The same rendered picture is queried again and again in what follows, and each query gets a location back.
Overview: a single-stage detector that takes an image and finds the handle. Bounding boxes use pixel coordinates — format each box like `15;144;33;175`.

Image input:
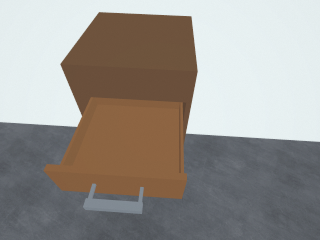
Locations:
83;183;144;214

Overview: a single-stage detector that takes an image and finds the drawer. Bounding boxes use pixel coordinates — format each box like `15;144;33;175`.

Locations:
43;97;187;199

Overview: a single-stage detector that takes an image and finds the cabinet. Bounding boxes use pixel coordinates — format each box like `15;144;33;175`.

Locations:
60;12;198;144

